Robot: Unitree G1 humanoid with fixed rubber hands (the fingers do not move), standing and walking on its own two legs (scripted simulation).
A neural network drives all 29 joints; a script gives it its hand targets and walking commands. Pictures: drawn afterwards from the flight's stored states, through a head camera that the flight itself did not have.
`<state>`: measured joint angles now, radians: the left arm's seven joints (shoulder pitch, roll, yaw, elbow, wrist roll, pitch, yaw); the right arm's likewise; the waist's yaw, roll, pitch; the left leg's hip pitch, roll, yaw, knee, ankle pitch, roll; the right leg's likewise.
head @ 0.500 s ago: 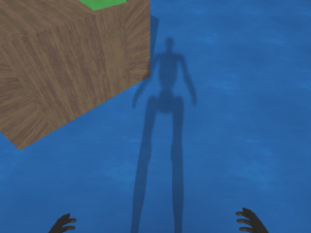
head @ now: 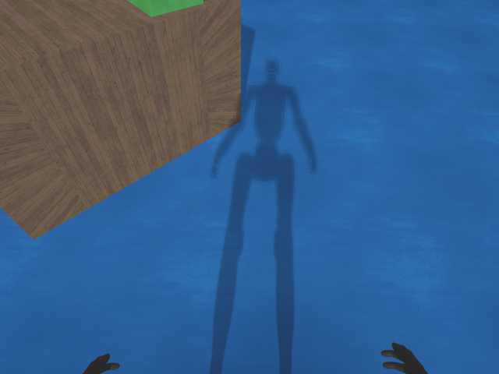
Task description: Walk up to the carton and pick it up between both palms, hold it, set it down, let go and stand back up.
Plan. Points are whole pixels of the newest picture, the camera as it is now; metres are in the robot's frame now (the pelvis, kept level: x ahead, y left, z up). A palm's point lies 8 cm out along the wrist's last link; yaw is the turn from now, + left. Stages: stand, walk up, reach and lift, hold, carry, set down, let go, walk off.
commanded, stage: stand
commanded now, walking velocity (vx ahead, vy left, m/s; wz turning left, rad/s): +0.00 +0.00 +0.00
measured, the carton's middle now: out of the picture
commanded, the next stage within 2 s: walk up in 0.62 s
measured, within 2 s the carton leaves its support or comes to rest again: neither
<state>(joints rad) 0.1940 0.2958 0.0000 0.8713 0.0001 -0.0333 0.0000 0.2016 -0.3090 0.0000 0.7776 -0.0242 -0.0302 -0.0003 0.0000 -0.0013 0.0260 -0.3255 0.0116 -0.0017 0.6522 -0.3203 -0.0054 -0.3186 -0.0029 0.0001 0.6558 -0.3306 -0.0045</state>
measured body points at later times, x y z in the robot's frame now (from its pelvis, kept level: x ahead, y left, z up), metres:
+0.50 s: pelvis -0.01 +0.00 +0.01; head +0.00 +0.00 +0.46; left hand +0.08 +0.27 -0.12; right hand +0.10 -0.28 -0.11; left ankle +0.02 +0.13 -0.72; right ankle +0.01 -0.12 -0.72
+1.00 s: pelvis +0.00 +0.02 +0.02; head +0.00 +0.03 +0.47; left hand +0.08 +0.32 -0.10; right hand +0.11 -0.28 -0.08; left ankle +0.04 +0.15 -0.67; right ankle +0.01 -0.12 -0.72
